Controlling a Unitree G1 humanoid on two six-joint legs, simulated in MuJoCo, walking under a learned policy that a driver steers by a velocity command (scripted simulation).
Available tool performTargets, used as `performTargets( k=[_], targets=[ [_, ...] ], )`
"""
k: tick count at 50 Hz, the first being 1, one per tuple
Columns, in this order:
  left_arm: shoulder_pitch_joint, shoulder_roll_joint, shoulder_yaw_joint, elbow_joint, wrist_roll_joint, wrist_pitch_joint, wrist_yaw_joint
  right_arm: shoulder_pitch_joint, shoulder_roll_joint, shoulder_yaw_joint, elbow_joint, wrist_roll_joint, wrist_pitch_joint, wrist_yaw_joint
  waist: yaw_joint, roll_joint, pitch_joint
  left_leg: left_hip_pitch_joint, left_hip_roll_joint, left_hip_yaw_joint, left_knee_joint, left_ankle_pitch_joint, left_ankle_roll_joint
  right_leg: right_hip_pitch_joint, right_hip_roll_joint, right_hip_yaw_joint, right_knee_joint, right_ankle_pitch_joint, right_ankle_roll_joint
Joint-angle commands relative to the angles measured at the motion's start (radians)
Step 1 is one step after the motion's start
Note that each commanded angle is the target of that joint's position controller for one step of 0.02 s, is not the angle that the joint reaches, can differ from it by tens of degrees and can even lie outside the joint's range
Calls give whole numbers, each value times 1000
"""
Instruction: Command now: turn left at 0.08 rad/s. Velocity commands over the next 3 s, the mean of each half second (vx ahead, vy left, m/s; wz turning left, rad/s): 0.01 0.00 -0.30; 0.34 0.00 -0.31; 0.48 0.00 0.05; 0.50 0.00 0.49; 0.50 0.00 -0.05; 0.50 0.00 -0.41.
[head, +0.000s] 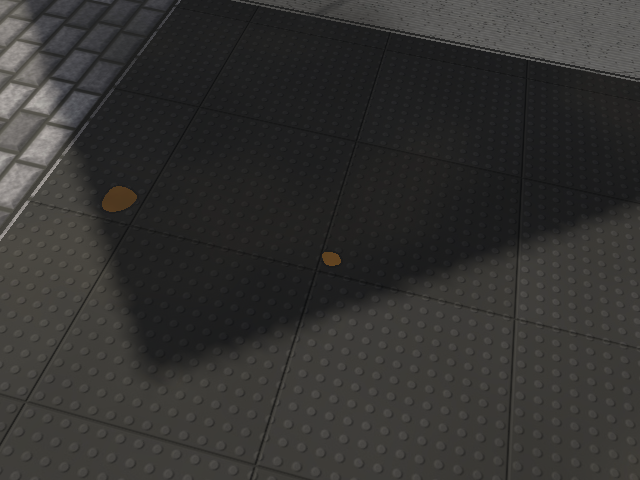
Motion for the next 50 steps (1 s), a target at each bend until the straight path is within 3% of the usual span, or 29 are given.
performTargets(
  k=[1, 2, 4, 7, 9, 14, 17, 18, 19, 20, 21, 22, 24, 25, 27, 29, 32, 35, 39, 41, 43, 44, 45, 46, 47, 48, 50],
  targets=[
    [59, 56, 14, -13, -1, -5, 1, -78, -59, -5, -44, -6, -36, -12, 29, 173, -135, 98, 214, -147, -194, 443, 159, 21, -17, 71, 18, 125, 21],
    [68, 38, 6, -2, -8, -6, -5, -79, -49, -2, -31, -11, -39, -14, 28, 174, -135, 102, 200, -112, -195, 423, 151, 57, -21, 70, -58, 146, 25],
    [14, 22, -10, -11, -12, -7, -10, -72, -71, -8, -11, -18, -40, -18, -5, 175, -110, 106, 200, -98, -200, 358, 148, 111, -22, 62, -204, 144, 25],
    [-27, 72, -4, -43, -19, -5, -9, -39, -157, -36, 15, -8, -23, -27, -41, 178, -75, 145, 267, -167, -194, 306, 194, 88, -8, 40, -252, 49, 20],
    [-25, 81, -1, -50, -24, -3, -8, -32, -176, -46, 21, 1, -12, -32, -49, 169, -54, 171, 307, -206, -191, 313, 216, 46, -8, 33, -236, 9, 13],
    [4, 50, -6, -52, -26, 2, -23, -64, -172, -56, 20, 6, 5, -44, -29, 149, -89, 216, 342, -170, -146, 516, 220, 70, -3, 3, -245, -18, -14],
    [53, 42, -4, -41, -28, 5, -41, -97, -177, -63, 21, 23, 17, -49, 10, 158, -118, 198, 313, -87, -77, 514, 168, 184, 30, -48, -432, 120, -55],
    [79, 52, 0, -35, -25, 4, -44, -86, -175, -65, 31, 33, 21, -50, 27, 148, -118, 161, 284, -45, -28, 426, 117, 254, 43, -46, -558, 251, -86],
    [92, 116, 18, -40, -17, 2, -37, -48, -149, -63, 41, 29, 19, -46, 14, 26, -115, 43, 211, 37, 117, 230, 26, 362, -20, 92, -654, 478, -139],
    [103, 236, 46, -62, -14, -3, -19, -88, -87, -45, -5, -22, 11, -40, -11, -259, -104, -265, 45, 134, 386, -244, -91, 508, -270, 450, -654, 891, -289],
    [129, 215, 36, -79, 24, -24, -29, -187, -110, -49, -33, -10, 2, -44, 68, -201, -142, -341, -24, -20, 583, -455, -106, 466, -356, 552, -692, 912, -447],
    [91, 194, 29, -83, 26, -44, -34, -173, -141, -61, -24, 11, 2, -41, 41, -90, -121, -371, 5, -74, 667, -397, -101, 463, -307, 469, -694, 851, -426],
    [59, 146, 23, -72, -28, -57, -24, -119, -159, -73, 8, 15, -6, -33, 5, -16, -106, -434, 46, -87, 606, -209, -90, 500, -200, 398, -730, 396, -321],
    [64, 124, 14, -71, -40, -58, -17, -124, -162, -75, 9, 12, -12, -29, 8, -33, -85, -445, 54, -90, 572, -130, -90, 496, -177, 408, -773, 207, -309],
    [93, 115, 7, -74, -26, -61, -9, -139, -149, -73, 7, 23, -34, -16, 16, -65, -46, -451, 41, -81, 500, -24, -92, 489, -156, 432, -844, 28, -304],
    [115, 127, 10, -76, -16, -71, -2, -163, -147, -72, 6, 24, -58, -13, 27, -63, -29, -438, 33, -82, 377, 35, -99, 496, -143, 419, -864, 59, -297],
    [124, 139, 14, -73, -16, -80, 0, -167, -120, -61, 16, 22, -86, -3, 37, -89, -25, -357, 26, -69, 203, 99, -117, 459, -120, 362, -858, 133, -283],
    [147, 147, 14, -62, -17, -83, -9, -185, -111, -50, 14, 28, -103, 13, 61, -104, -10, -263, 25, -47, 95, 125, -120, 388, -119, 344, -850, 144, -281],
    [173, 155, 13, -48, -22, -86, -23, -207, -128, -44, 0, 39, -125, 27, 77, -98, 21, -201, 26, -37, 18, 99, -83, 357, -147, 382, -826, 113, -286],
    [172, 148, 10, -45, -22, -84, -28, -174, -142, -46, 5, 43, -135, 31, 53, -102, 20, -139, 25, -29, -20, 89, -54, 353, -157, 401, -801, 139, -280],
    [162, 123, 1, -45, -21, -79, -29, -68, -153, -54, 40, 39, -140, 27, -9, -93, -11, 21, 5, -3, -79, 109, -24, 313, -125, 379, -723, 224, -252],
    [150, 92, -11, -50, -14, -81, -28, 36, -179, -65, 63, 36, -143, 19, -62, -75, -62, 172, 34, -44, -87, 96, 6, 252, -79, 341, -604, 312, -220],
    [128, 28, -33, -75, 2, -84, -26, 197, -242, -79, 86, 22, -145, 12, -127, 79, -174, 367, 210, -249, -134, 24, 73, 136, 11, 233, -284, 256, -166],
    [179, 12, -36, -120, -28, -101, -16, 270, -334, -102, 120, 10, -141, 26, -92, 387, -217, 536, 377, -691, -271, -230, 214, -167, 140, 148, 6, -72, -110],
    [163, 111, -13, -99, -46, -110, -13, 236, -228, -74, 115, 27, -145, 35, -95, 250, -124, 490, 387, -728, -310, -377, 221, -289, 94, 212, 138, -74, -108],
    [120, 129, -6, -96, -49, -114, -20, 191, -174, -57, 107, 30, -142, 31, -83, 201, -35, 426, 352, -600, -307, -325, 191, -333, 52, 204, 166, 20, -121],
    [75, 97, -11, -95, -22, -121, -29, 128, -137, -40, 92, 18, -132, 26, -56, 121, 3, 331, 278, -437, -332, -118, 169, -309, -18, 144, 114, 161, -114]
  ],
)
